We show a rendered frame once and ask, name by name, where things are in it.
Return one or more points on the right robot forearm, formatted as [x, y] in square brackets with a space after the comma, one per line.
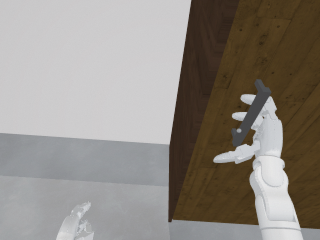
[276, 214]

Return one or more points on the left robot hand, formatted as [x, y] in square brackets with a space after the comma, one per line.
[71, 228]

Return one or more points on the right robot hand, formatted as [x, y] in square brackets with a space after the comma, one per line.
[269, 132]

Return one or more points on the wardrobe door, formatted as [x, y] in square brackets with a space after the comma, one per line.
[277, 42]

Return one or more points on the handle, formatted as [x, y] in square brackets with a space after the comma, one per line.
[253, 112]

